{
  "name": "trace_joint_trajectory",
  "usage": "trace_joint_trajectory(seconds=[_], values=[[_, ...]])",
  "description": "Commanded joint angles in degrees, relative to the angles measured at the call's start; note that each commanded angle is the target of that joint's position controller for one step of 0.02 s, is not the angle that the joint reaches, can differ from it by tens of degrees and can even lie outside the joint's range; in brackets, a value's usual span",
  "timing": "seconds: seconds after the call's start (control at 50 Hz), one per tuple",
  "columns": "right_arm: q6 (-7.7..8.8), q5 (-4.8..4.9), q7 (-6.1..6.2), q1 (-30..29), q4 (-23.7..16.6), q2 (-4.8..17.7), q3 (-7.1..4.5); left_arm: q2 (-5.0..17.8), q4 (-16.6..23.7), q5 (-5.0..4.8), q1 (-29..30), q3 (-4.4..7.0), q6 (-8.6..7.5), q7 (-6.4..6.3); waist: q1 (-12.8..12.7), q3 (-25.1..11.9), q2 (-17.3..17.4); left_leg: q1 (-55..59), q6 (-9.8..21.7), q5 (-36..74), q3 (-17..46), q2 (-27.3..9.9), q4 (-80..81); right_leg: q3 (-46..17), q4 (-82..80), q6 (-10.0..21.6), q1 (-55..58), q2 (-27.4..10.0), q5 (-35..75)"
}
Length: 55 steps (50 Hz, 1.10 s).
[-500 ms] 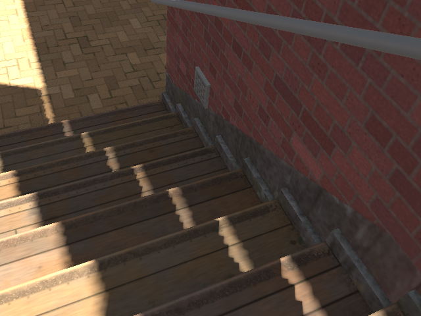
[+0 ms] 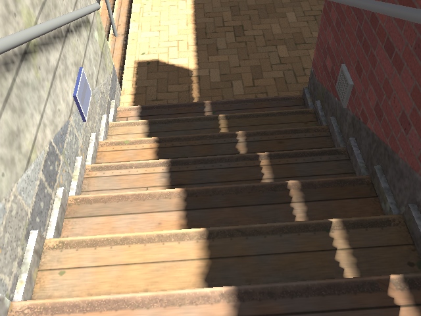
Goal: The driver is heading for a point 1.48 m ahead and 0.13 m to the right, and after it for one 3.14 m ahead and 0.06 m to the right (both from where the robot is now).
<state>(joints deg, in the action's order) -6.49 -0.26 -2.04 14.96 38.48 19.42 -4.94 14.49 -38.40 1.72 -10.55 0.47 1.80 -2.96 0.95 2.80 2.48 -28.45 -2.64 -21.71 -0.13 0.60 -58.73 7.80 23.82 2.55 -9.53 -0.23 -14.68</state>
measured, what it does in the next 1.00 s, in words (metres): steps on the spot, turning right: left foot, then right foot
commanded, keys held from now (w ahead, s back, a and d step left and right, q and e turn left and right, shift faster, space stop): q+shift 0.12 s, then e+shift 0.74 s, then q+shift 0.14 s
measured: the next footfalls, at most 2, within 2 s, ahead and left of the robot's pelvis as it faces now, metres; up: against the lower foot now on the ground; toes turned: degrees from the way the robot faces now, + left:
left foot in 0.16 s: +0.00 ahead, +0.12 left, +0.00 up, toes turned +12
right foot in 0.66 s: -0.04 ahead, -0.06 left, +0.00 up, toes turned -12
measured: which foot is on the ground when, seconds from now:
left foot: up 0.00-0.14, down 0.16-0.66, up 0.68-1.00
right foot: down 0.00-0.16, up 0.18-0.64, down 0.66-1.00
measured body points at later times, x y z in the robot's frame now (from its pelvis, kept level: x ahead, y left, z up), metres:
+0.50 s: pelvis -0.04 +0.04 -0.01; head -0.02 +0.05 +0.44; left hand +0.01 +0.32 -0.13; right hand +0.14 -0.18 -0.10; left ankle -0.04 +0.11 -0.74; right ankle -0.05 -0.07 -0.69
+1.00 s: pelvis -0.06 +0.02 +0.00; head -0.05 -0.02 +0.45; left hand +0.15 +0.23 -0.09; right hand -0.05 -0.29 -0.12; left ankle +0.01 +0.15 -0.68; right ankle -0.08 -0.05 -0.74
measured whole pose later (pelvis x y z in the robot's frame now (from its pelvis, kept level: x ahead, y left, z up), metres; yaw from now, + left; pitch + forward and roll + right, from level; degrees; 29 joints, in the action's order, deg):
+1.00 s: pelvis -0.06 +0.02 +0.00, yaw -21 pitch +1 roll +1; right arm -4.4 -1.4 1.0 12.0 40.1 17.4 -2.8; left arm 16.4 -37.2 1.1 -13.4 2.6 2.6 -0.4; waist 0.1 2.1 2.3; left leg -29.0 -3.1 -19.4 2.2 -1.7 -53.6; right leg -6.2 24.4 5.2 -13.2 6.8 -11.4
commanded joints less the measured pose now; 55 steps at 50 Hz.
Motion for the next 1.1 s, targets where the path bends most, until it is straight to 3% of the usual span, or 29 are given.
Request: trace_joint_trajectory(seconds=[0.02, 0.06, 0.12, 0.14, 0.16, 0.18, 0.2, 0.22, 0.24, 0.26, 0.28, 0.3, 0.34, 0.46, 0.52, 0.6, 0.64, 0.66, 0.68, 0.7, 0.72, 0.76, 0.82, 0.88, 0.92, 0.94, 1.02, 1.06, 1.1], values=[[0.57, 0.24, -0.79, -4.25, -7.01, 1.50, 0.31, 9.44, 2.60, 0.11, -2.78, 2.93, -0.49, 0.66, -3.06, -2.94, -11.20, -1.38, 0.73, -2.92, -2.50, -1.21, 8.09, -6.14, -2.34, 8.67, 7.05, -16.04, 30.89], [0.48, 0.94, -0.85, -4.37, -7.76, 1.60, 0.31, 10.19, 2.93, -0.05, -2.00, 3.44, -0.50, 1.69, -2.82, -3.94, -11.79, 3.56, 1.79, -3.99, -5.07, -0.36, 12.83, -3.81, 0.00, 7.77, 5.40, -16.25, 32.75], [0.62, 0.98, -0.75, -4.23, -8.65, 1.69, 0.02, 10.74, 3.34, -0.70, -1.47, 4.01, -0.66, 2.83, -2.10, -5.55, -12.14, 8.43, 3.42, -3.97, -7.14, 0.31, 19.73, -1.85, 5.12, 5.36, 4.29, -17.54, 28.43], [1.04, 0.42, -0.52, -2.51, -8.27, 1.35, 0.11, 11.03, 2.96, -1.26, -1.46, 4.17, -0.58, 2.86, -0.45, -5.94, -10.10, 14.41, 4.41, 0.84, -6.04, 1.15, 28.04, -0.73, 9.43, 3.48, 0.36, -16.15, 26.94], [2.01, -0.54, 0.23, 0.92, -7.39, 3.02, -0.26, 10.66, 2.01, -1.56, -2.85, 4.18, -0.45, 2.97, 1.71, -7.15, -3.84, 22.81, 5.64, 10.17, 0.16, -0.66, 38.02, 1.61, 16.90, -0.02, -6.05, -13.46, 18.78], [2.95, -0.90, 1.06, 2.37, -8.03, 9.60, -1.03, 4.14, 4.00, -0.73, -5.47, 2.35, -0.09, 3.23, -0.19, -9.25, 13.17, 32.67, 8.50, 33.67, 21.07, -18.49, 39.17, 4.28, 31.23, -4.01, -20.87, -7.42, -17.99], [3.42, 0.69, 1.58, 5.56, -7.69, 12.66, -2.13, 4.33, 5.92, 0.09, -0.03, 1.75, 1.04, 2.15, 5.24, -11.06, 15.23, 26.87, 19.32, 51.06, 24.12, -25.52, 37.30, -2.56, 38.17, -4.95, -24.56, -1.83, -23.86], [3.76, 0.19, 1.95, 4.58, -6.78, 6.22, 0.05, 5.79, 5.00, -0.86, 2.11, 2.07, 1.65, 1.84, 4.46, -10.19, 7.17, 25.66, 19.39, 48.86, 17.95, -22.55, 37.82, -6.99, 39.85, -4.89, -22.24, -4.04, -19.61], [3.94, -0.40, 2.61, -0.60, -6.66, 0.78, 2.30, 4.43, 3.56, -2.00, 1.48, 1.68, 1.79, 2.06, 1.75, -7.08, 5.89, 21.21, 16.98, 41.32, 12.20, -19.00, 39.41, -8.39, 37.35, -4.57, -19.06, -4.17, -16.03], [4.03, -0.91, 3.16, -5.23, -6.76, -1.98, 3.53, 4.16, 1.41, -2.29, -0.68, 1.58, 1.79, 2.34, -0.71, -5.40, 4.95, 18.92, 13.83, 35.81, 7.33, -15.22, 40.65, -9.51, 33.42, -4.48, -15.64, -3.92, -12.29], [4.41, -0.78, 3.84, -6.79, -6.56, -2.00, 3.81, 5.14, -0.13, -1.69, -2.87, 2.03, 2.09, 2.74, -1.37, -4.08, 6.06, 17.74, 12.41, 36.29, 3.74, -13.29, 40.92, -9.45, 31.61, -4.40, -13.36, -1.89, -9.66], [4.39, -0.90, 4.14, -6.96, -6.36, -0.09, 3.29, 6.71, -1.07, -1.38, -4.64, 2.66, 2.18, 3.15, -1.69, -3.63, 6.69, 18.39, 11.91, 38.13, 1.54, -12.46, 40.14, -8.99, 31.91, -4.32, -13.09, -0.04, -8.98], [4.12, -0.61, 4.30, -4.96, -5.74, 2.66, 2.18, 7.80, -1.40, -1.55, -5.72, 3.40, 2.17, 3.66, -1.06, -3.97, 3.98, 21.53, 12.10, 38.80, 0.83, -13.92, 38.78, -8.04, 33.85, -4.06, -15.67, 0.90, -9.23], [3.88, -1.31, 4.65, -3.81, -5.56, 0.68, 2.15, 5.78, 2.07, -1.22, -2.17, 3.58, 3.12, 3.98, 0.75, -1.66, 3.74, 20.78, 15.11, 21.77, 0.84, -18.02, 40.61, -5.94, 32.31, -4.63, -19.40, -1.63, -10.05], [4.34, -1.50, 4.52, -3.96, -5.15, 1.05, 1.70, 4.81, 3.79, -1.21, -1.94, 3.50, 3.10, 4.60, 0.35, -2.83, 3.77, 20.35, 15.43, 23.70, -0.98, -19.17, 38.92, -4.41, 28.06, -3.69, -16.68, -1.94, -12.02], [4.94, -1.44, 3.80, -4.82, -4.80, 2.26, 1.00, 4.68, 5.64, -1.95, -2.74, 3.79, 3.08, 5.02, -0.37, -5.41, 4.83, 19.58, 13.54, 27.06, -3.97, -20.50, 35.01, -2.02, 21.41, -1.59, -11.13, -1.33, -13.17], [4.92, -0.74, 3.19, -5.85, -4.43, 3.37, 0.40, 4.30, 5.80, -2.17, -4.68, 3.94, 2.85, 5.02, -2.23, -6.31, 3.22, 17.03, 10.02, 23.68, -7.56, -19.78, 29.94, -0.97, 11.81, -0.29, -4.92, -0.36, -7.93], [4.69, -0.49, 2.81, -4.94, -3.82, 3.60, 0.03, 5.53, 4.95, -1.74, -7.76, 4.34, 2.40, 4.64, -4.08, -6.96, -1.17, 12.11, 6.00, 16.45, -10.38, -17.67, 23.14, -5.17, 3.23, 1.07, 1.49, -0.62, -1.32], [4.35, -0.48, 2.33, -3.16, -4.86, 0.92, 0.52, 12.63, 5.13, -1.02, -10.03, 5.98, 1.66, 3.83, -3.96, -5.39, -16.57, -0.82, 1.27, -3.99, -14.80, -10.41, 7.03, -26.06, -5.94, 4.89, 7.21, -12.76, 10.40], [3.55, -1.12, 2.85, -9.55, -9.37, -0.11, 1.38, 18.76, 5.74, -1.33, -12.35, 7.91, 1.58, 3.42, -6.53, -4.14, -20.30, -12.82, -1.38, -19.71, -6.13, -0.52, -3.85, -42.72, -6.16, 15.87, 5.12, -21.99, 25.65], [3.31, -1.37, 3.05, -11.24, -8.95, 1.52, 1.22, 16.56, 5.12, -1.72, -13.76, 7.67, 1.64, 3.21, -7.12, -4.53, -12.60, -15.10, -1.57, -17.32, 0.37, -1.80, -10.03, -39.42, -6.13, 18.32, 7.34, -21.26, 25.02], [4.29, -0.75, 3.38, -9.81, -7.03, 2.05, 1.00, 12.79, 5.45, -1.33, -6.78, 6.22, 2.01, 1.97, -2.64, -1.29, -6.78, -14.77, -1.03, -4.46, 2.98, -3.52, -10.48, -30.32, -5.57, 13.95, 3.48, -14.05, 19.36], [4.02, -2.18, 3.52, -5.62, -4.42, 2.35, 1.08, 11.21, 6.32, -1.57, -2.39, 5.54, 1.15, 1.96, -0.48, -6.10, -5.66, -9.43, -1.20, 2.92, 2.76, -1.95, -10.63, -24.91, -2.64, 10.73, 2.88, -8.02, 29.65], [2.88, -1.47, 3.39, -4.51, -3.68, 1.76, 1.30, 11.35, 5.52, -1.65, -4.05, 5.62, 0.38, 2.55, -0.82, -7.52, -5.69, -9.18, -1.58, 3.63, 2.56, -1.41, -6.36, -25.51, -2.66, 10.32, 4.49, -6.95, 25.49], [2.57, -0.76, 3.37, -3.40, -2.29, 1.57, 1.33, 9.44, 5.27, -1.03, -4.90, 4.67, 0.30, 2.68, -1.95, -7.45, -8.12, -7.08, -1.50, 2.88, 1.29, -1.53, -1.30, -24.38, -3.67, 10.31, 4.57, -6.72, 24.16], [2.60, -1.24, 3.46, -3.34, -2.55, 1.12, 1.47, 9.08, 4.15, -0.79, -6.39, 4.34, 0.28, 2.46, -2.36, -6.97, -8.87, -5.97, -1.34, 2.35, 1.28, -2.00, 1.29, -25.32, -4.55, 10.56, 4.49, -7.49, 23.00], [2.67, -0.69, 2.39, -3.39, -0.57, -0.82, 2.54, 5.42, 2.33, 0.38, -4.60, 1.95, -0.15, 2.32, -2.86, -4.64, -9.30, 7.57, 1.32, 1.41, 1.04, -2.24, 14.88, -21.70, -7.80, 9.33, -2.47, -8.01, 11.01], [2.82, -0.43, 2.11, -4.03, -0.80, 1.41, 1.95, 8.54, 1.83, 0.64, -3.95, 2.70, -0.06, 1.94, -3.11, -2.22, -10.52, 8.91, 2.64, -1.17, 0.06, -0.12, 16.66, -22.00, -6.74, 9.54, -4.36, -8.89, 7.59], [3.47, 0.25, 2.07, -3.51, -1.37, 2.25, 1.55, 10.18, 1.93, 0.42, -3.87, 3.32, 0.15, 1.47, -2.69, -1.85, -9.33, 8.28, 4.01, -3.37, -0.35, 0.58, 17.17, -22.35, -3.26, 10.32, -3.06, -10.97, 16.48]])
